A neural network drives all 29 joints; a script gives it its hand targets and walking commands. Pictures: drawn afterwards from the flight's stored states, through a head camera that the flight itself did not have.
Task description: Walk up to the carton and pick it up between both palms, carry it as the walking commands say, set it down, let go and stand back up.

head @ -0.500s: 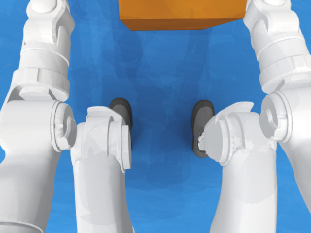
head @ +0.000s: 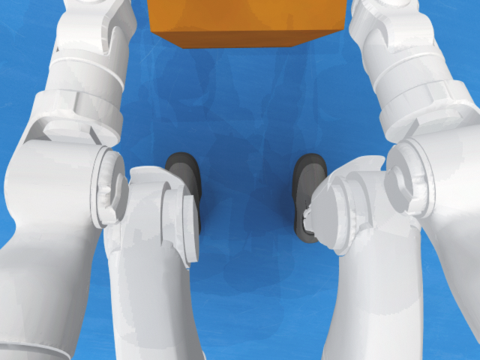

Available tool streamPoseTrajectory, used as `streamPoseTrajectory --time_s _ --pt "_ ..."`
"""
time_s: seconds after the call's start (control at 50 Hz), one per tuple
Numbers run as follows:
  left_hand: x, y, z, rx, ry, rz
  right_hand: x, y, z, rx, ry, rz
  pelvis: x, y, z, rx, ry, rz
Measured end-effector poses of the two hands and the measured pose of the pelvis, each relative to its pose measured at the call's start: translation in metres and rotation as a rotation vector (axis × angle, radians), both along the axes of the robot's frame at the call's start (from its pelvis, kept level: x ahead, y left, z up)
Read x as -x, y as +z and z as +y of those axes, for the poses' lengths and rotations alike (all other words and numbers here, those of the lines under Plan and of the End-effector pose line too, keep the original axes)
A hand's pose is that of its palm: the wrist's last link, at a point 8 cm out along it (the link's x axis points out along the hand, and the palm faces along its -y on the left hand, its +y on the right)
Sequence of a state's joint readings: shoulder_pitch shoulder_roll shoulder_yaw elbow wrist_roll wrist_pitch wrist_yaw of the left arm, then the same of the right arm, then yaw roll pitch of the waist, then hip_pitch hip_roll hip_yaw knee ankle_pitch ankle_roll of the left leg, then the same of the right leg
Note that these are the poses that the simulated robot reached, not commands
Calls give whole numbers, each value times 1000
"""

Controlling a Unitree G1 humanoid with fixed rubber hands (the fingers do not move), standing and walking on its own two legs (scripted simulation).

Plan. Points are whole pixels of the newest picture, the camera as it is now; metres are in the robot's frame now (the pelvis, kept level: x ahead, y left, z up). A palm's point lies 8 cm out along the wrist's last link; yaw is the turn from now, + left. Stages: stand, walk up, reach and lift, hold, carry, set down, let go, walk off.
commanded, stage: reach and lift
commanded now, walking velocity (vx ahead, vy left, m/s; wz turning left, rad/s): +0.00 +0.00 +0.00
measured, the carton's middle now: out of the picture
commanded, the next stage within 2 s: none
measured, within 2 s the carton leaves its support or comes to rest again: leaves its support in 0.74 s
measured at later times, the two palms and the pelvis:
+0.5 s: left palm out of the picture +0.54 +0.18 -0.19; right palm out of the picture +0.54 -0.12 -0.20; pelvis +0.00 +0.00 -0.01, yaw +0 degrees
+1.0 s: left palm out of the picture +0.53 +0.21 -0.15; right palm out of the picture +0.54 -0.08 -0.16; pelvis -0.02 +0.00 -0.01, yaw +0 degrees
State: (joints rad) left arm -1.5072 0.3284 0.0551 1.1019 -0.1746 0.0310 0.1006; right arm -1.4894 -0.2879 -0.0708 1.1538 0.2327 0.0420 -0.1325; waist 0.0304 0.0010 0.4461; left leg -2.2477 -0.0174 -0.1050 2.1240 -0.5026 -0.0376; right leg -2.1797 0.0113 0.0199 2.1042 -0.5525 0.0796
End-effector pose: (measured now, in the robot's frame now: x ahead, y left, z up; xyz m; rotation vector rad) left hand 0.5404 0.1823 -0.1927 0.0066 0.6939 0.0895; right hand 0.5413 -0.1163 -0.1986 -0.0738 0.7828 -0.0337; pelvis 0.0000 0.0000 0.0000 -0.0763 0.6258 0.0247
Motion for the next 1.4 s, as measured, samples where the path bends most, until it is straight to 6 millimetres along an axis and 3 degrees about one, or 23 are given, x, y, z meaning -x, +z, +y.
streamPoseTrajectory --time_s 0.7,0.94,1.4 --pt "3 3 3 21 53 51 -1 4 7 3 2 47 6 -9 -2 -18 -14 -68" --pt "8 40 23 -13 112 21 2 32 32 25 24 14 17 -9 -2 -23 -17 -146" --pt "6 93 15 -14 85 11 16 74 25 26 9 9 23 10 -7 -35 -10 -202"
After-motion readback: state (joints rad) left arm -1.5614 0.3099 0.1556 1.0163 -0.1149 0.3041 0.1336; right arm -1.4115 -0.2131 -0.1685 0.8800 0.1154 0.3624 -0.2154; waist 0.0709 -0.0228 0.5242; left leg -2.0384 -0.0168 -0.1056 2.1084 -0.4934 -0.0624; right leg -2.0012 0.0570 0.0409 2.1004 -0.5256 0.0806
